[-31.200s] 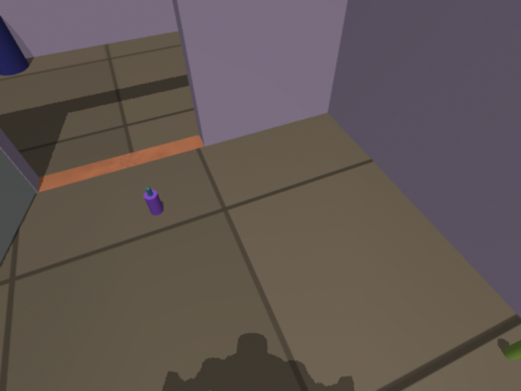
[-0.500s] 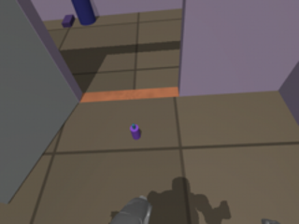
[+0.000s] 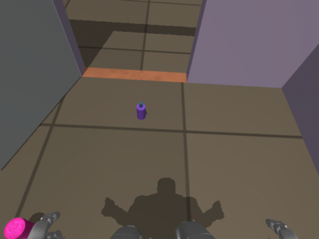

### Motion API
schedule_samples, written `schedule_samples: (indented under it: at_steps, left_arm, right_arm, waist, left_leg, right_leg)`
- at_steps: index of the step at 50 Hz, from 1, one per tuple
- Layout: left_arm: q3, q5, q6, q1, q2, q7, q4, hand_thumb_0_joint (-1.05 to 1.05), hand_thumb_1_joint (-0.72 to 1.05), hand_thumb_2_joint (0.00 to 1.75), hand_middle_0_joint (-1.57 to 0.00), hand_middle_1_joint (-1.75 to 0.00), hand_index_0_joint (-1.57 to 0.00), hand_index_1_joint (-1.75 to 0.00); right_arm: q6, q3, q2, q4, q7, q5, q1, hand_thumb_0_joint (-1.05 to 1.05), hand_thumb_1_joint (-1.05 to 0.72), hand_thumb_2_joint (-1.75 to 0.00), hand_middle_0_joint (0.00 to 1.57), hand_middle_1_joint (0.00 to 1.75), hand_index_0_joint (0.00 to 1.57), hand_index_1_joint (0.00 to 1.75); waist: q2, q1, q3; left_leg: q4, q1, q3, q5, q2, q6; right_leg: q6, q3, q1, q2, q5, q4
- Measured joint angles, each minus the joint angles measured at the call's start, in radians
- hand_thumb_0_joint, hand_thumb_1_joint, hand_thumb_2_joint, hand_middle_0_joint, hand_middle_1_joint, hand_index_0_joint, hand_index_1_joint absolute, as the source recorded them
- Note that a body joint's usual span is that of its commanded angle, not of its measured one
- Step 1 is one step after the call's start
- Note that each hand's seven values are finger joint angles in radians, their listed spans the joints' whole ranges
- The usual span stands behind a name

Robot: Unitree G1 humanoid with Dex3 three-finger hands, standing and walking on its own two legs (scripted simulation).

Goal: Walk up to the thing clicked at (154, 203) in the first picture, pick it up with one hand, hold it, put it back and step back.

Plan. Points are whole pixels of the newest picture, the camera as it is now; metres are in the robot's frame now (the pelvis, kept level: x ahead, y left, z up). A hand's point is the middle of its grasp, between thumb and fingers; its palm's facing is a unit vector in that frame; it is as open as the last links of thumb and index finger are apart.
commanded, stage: step back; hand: left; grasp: from the side
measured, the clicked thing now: (141, 109) +0.93 +0.14 -0.68
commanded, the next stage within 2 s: stand in 1.34 s
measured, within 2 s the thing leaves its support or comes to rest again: neither
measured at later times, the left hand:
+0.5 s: hand out of the picture -0.05 +0.28 -0.15, palm faces +0.02 -0.92 -0.40, open 7.4 cm
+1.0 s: hand out of the picture -0.03 +0.23 -0.14, palm faces +0.02 -0.93 -0.36, open 7.4 cm
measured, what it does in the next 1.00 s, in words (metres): walks backwards: right foot, then left foot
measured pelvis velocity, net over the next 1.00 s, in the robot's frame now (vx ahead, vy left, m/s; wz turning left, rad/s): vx -0.10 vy -0.03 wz -0.01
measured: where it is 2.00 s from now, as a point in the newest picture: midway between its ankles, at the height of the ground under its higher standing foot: outside the picture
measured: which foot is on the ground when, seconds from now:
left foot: down 0.00-0.18, up 0.20-0.42, down 0.44-0.80, up 0.82-1.00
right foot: up 0.00-0.12, down 0.14-0.46, up 0.48-0.74, down 0.76-1.00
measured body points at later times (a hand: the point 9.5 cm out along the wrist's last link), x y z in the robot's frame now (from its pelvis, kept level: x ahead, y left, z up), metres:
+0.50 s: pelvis -0.13 +0.01 -0.01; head -0.12 +0.01 +0.44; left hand -0.05 +0.33 -0.12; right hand -0.09 -0.30 -0.13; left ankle -0.14 +0.12 -0.73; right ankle -0.10 -0.13 -0.72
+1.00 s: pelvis -0.10 -0.03 +0.00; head -0.08 -0.04 +0.45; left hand -0.03 +0.28 -0.12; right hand -0.02 -0.35 -0.12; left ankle -0.08 +0.10 -0.70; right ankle -0.09 -0.15 -0.73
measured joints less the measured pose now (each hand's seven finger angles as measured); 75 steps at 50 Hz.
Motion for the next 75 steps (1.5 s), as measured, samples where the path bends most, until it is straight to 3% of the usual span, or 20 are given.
schedule_samples:
  at_steps: [3,6,8,10,12,16,21,23,25,27,32,37,39,41,45,51,55,60,64,75]
  left_arm:
    - [-0.001,0.007,-0.009,0.023,0.007,-0.001,0.017,0.0,0.91,0.9,-0.21,-0.3,-0.2,-0.3]
    - [-0.005,0.013,-0.018,0.047,0.011,-0.009,0.045,0.0,0.91,0.9,-0.21,-0.3,-0.2,-0.3]
    - [-0.006,0.02,-0.025,0.047,-0.012,-0.013,0.078,0.0,0.91,0.9,-0.21,-0.3,-0.2,-0.3]
    - [-0.013,0.03,-0.028,0.071,-0.034,-0.025,0.088,0.0,0.91,0.9,-0.21,-0.3,-0.2,-0.3]
    - [-0.015,0.038,-0.025,0.104,-0.031,-0.032,0.088,0.0,0.91,0.9,-0.21,-0.3,-0.2,-0.3]
    - [-0.009,0.042,-0.021,0.126,-0.032,-0.026,0.097,0.0,0.91,0.9,-0.21,-0.3,-0.2,-0.3]
    - [0.0,0.053,-0.03,0.09,-0.017,-0.035,0.066,0.0,0.9,0.9,-0.21,-0.3,-0.2,-0.3]
    - [0.006,0.047,-0.025,0.064,0.004,-0.037,0.058,0.0,0.9,0.9,-0.21,-0.3,-0.2,-0.3]
    - [0.011,0.036,-0.019,0.067,0.012,-0.034,0.064,0.0,0.91,0.9,-0.21,-0.3,-0.2,-0.3]
    - [0.006,0.031,-0.015,0.077,0.009,-0.04,0.09,0.0,0.91,0.9,-0.21,-0.3,-0.2,-0.3]
    - [0.01,0.02,-0.022,0.087,0.025,-0.061,0.121,0.0,0.91,0.9,-0.21,-0.3,-0.2,-0.3]
    - [0.013,0.026,-0.031,0.085,0.021,-0.069,0.147,0.0,0.91,0.9,-0.21,-0.3,-0.2,-0.3]
    - [0.014,0.029,-0.043,0.079,0.008,-0.065,0.156,0.0,0.91,0.9,-0.21,-0.3,-0.2,-0.3]
    - [0.012,0.036,-0.058,0.068,-0.014,-0.059,0.157,0.0,0.91,0.9,-0.21,-0.3,-0.2,-0.3]
    - [0.004,0.032,-0.075,0.07,-0.035,-0.056,0.134,0.0,0.91,0.9,-0.21,-0.3,-0.2,-0.3]
    - [-0.015,0.025,-0.083,0.073,-0.039,-0.047,0.139,0.0,0.91,0.9,-0.21,-0.3,-0.2,-0.3]
    - [-0.02,0.008,-0.061,0.05,-0.016,-0.036,0.144,0.0,0.91,0.9,-0.21,-0.3,-0.2,-0.3]
    - [-0.029,-0.006,-0.043,0.025,-0.007,-0.029,0.162,0.0,0.91,0.9,-0.21,-0.3,-0.2,-0.3]
    - [-0.033,0.0,-0.06,0.015,-0.01,-0.027,0.186,0.0,0.91,0.9,-0.21,-0.3,-0.2,-0.3]
    - [-0.07,-0.003,-0.074,-0.026,-0.036,-0.031,0.261,0.0,0.91,0.9,-0.21,-0.3,-0.2,-0.3]
  right_arm:
    - [-0.007,-0.002,-0.01,-0.032,-0.002,0.003,-0.044,0.0,-0.9,-0.9,0.2,0.3,0.21,0.3]
    - [-0.003,-0.002,-0.022,-0.05,0.003,0.006,-0.076,0.0,-0.9,-0.9,0.2,0.3,0.21,0.3]
    - [0.005,-0.006,-0.041,-0.041,0.005,0.014,-0.09,0.0,-0.9,-0.9,0.2,0.3,0.21,0.3]
    - [0.02,-0.013,-0.049,-0.018,0.002,0.022,-0.075,0.0,-0.9,-0.9,0.2,0.3,0.21,0.3]
    - [0.031,-0.013,-0.034,0.008,-0.002,0.026,-0.044,0.0,-0.9,-0.9,0.2,0.3,0.21,0.3]
    - [0.019,-0.01,-0.033,0.041,0.002,0.032,0.02,0.0,-0.9,-0.9,0.2,0.3,0.21,0.3]
    - [-0.007,-0.01,-0.038,0.09,0.007,0.018,0.103,0.0,-0.9,-0.9,0.2,0.3,0.21,0.3]
    - [-0.023,-0.015,-0.014,0.123,0.005,0.01,0.117,0.0,-0.9,-0.9,0.2,0.3,0.21,0.3]
    - [-0.037,-0.01,0.012,0.138,0.008,-0.005,0.136,0.0,-0.9,-0.9,0.2,0.3,0.21,0.3]
    - [-0.051,-0.004,0.018,0.143,0.015,-0.005,0.158,0.01,-0.9,-0.9,0.2,0.3,0.21,0.3]
    - [-0.082,-0.002,0.028,0.137,0.016,-0.008,0.164,0.01,-0.9,-0.9,0.2,0.3,0.21,0.3]
    - [-0.076,-0.013,0.003,0.118,0.02,-0.008,0.147,0.0,-0.9,-0.9,0.2,0.3,0.21,0.3]
    - [-0.065,-0.016,-0.016,0.115,0.018,-0.001,0.138,0.0,-0.9,-0.9,0.2,0.3,0.21,0.3]
    - [-0.054,-0.019,-0.033,0.117,0.01,0.011,0.135,0.0,-0.9,-0.9,0.2,0.3,0.21,0.3]
    - [-0.049,-0.014,-0.033,0.123,0.002,0.016,0.126,0.0,-0.9,-0.9,0.2,0.3,0.21,0.3]
    - [-0.067,-0.01,-0.037,0.115,0.009,0.019,0.091,0.0,-0.9,-0.9,0.2,0.3,0.2,0.3]
    - [-0.075,-0.011,-0.009,0.129,0.001,0.014,0.065,0.0,-0.9,-0.9,0.2,0.3,0.2,0.3]
    - [-0.056,0.013,0.025,0.145,0.007,0.01,0.02,0.0,-0.9,-0.9,0.2,0.3,0.21,0.3]
    - [-0.048,0.023,0.033,0.154,0.007,0.022,-0.031,0.0,-0.9,-0.9,0.2,0.3,0.21,0.3]
    - [-0.059,0.037,0.017,0.223,0.018,0.032,-0.082,0.0,-0.9,-0.9,0.2,0.3,0.21,0.3]
  waist:
    - [0.004,0.018,0.024]
    - [0.011,0.027,0.034]
    - [0.065,0.023,0.048]
    - [0.108,0.016,0.027]
    - [0.074,0.044,-0.008]
    - [0.051,0.04,-0.053]
    - [0.062,0.019,-0.078]
    - [0.012,0.021,-0.06]
    - [-0.03,0.027,-0.064]
    - [-0.019,0.002,-0.092]
    - [-0.036,-0.014,-0.101]
    - [-0.02,-0.021,-0.099]
    - [0.011,-0.018,-0.093]
    - [0.059,-0.021,-0.086]
    - [0.045,0.012,-0.091]
    - [0.052,0.028,-0.074]
    - [0.014,0.024,-0.05]
    - [0.003,0.027,-0.063]
    - [0.021,0.019,-0.064]
    - [0.039,0.007,-0.089]
  left_leg:
    - [0.019,-0.041,0.028,0.023,0.012,0.001]
    - [0.067,-0.091,0.056,0.031,0.024,-0.01]
    - [0.107,-0.114,0.039,0.034,0.054,-0.02]
    - [0.144,-0.138,-0.009,-0.04,0.046,-0.014]
    - [0.268,-0.159,-0.046,-0.188,-0.026,-0.024]
    - [0.423,-0.133,-0.102,-0.216,-0.095,-0.026]
    - [0.151,0.037,-0.049,-0.223,-0.041,-0.039]
    - [0.012,0.106,-0.018,-0.11,-0.067,-0.026]
    - [-0.015,0.127,0.005,-0.083,-0.086,-0.014]
    - [-0.027,0.128,-0.012,-0.081,-0.068,0.005]
    - [-0.099,0.161,-0.008,-0.039,-0.042,-0.017]
    - [-0.066,0.152,0.0,-0.07,-0.011,-0.031]
    - [-0.009,0.136,-0.006,-0.107,0.017,-0.047]
    - [0.084,0.104,-0.049,-0.156,0.042,-0.037]
    - [0.31,-0.002,-0.048,-0.282,-0.025,-0.02]
    - [0.165,-0.034,-0.021,-0.181,-0.005,-0.025]
    - [-0.009,0.025,0.016,0.031,-0.021,-0.03]
    - [0.018,0.015,0.022,-0.02,-0.007,-0.025]
    - [0.019,0.015,0.013,-0.025,0.016,-0.037]
    - [-0.128,0.117,0.019,0.039,0.008,-0.039]
  right_leg:
    - [0.018,-0.029,0.083,-0.038,-0.007,-0.188]
    - [0.01,-0.066,0.17,-0.072,0.048,-0.417]
    - [-0.009,-0.095,0.214,-0.047,0.098,-0.512]
    - [-0.02,-0.116,0.205,-0.03,0.117,-0.51]
    - [-0.029,-0.083,0.175,-0.062,0.124,-0.489]
    - [-0.024,-0.07,0.151,-0.104,0.169,-0.522]
    - [-0.012,-0.12,0.105,-0.119,0.188,-0.513]
    - [-0.011,-0.11,0.089,-0.154,0.171,-0.468]
    - [-0.026,-0.066,0.07,-0.148,0.091,-0.404]
    - [-0.029,-0.073,0.05,-0.116,0.043,-0.343]
    - [-0.029,-0.061,0.043,-0.117,0.108,-0.352]
    - [-0.026,-0.093,0.103,-0.124,0.106,-0.507]
    - [-0.023,-0.113,0.145,-0.102,0.223,-0.593]
    - [-0.019,-0.149,0.163,-0.072,0.249,-0.597]
    - [-0.036,-0.148,0.174,-0.097,0.215,-0.588]
    - [-0.02,-0.156,0.201,-0.108,0.202,-0.607]
    - [-0.002,-0.155,0.185,-0.142,0.135,-0.509]
    - [-0.028,-0.125,0.191,-0.117,0.104,-0.526]
    - [-0.002,-0.136,0.217,-0.096,0.162,-0.586]
    - [0.004,-0.133,0.315,-0.103,0.223,-0.73]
